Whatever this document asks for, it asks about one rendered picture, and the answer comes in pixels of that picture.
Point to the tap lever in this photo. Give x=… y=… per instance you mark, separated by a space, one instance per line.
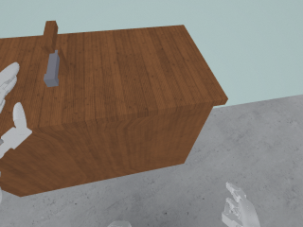
x=52 y=71

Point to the left robot hand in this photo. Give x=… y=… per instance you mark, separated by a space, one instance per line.
x=15 y=136

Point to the counter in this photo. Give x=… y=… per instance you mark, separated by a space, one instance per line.
x=128 y=101

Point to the right robot hand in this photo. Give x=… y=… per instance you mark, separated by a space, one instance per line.
x=244 y=213

